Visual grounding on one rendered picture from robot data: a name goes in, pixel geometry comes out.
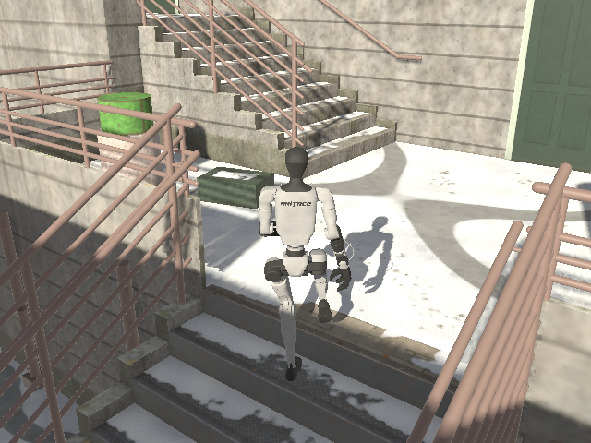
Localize stairs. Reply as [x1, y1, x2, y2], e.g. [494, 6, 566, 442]
[90, 290, 454, 443]
[147, 16, 395, 177]

